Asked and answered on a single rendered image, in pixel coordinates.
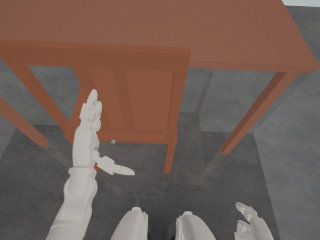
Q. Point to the robot right thigh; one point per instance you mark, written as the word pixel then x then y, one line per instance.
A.
pixel 191 227

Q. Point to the left robot shin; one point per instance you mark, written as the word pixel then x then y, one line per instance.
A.
pixel 138 209

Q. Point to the chair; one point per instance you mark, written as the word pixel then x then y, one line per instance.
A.
pixel 140 87

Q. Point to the table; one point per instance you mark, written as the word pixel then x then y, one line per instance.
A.
pixel 252 35

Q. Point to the left robot forearm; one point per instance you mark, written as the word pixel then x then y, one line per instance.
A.
pixel 73 217

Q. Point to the left robot hand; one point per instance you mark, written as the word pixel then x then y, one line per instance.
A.
pixel 85 140

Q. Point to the right robot hand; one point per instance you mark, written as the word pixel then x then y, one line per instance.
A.
pixel 257 230

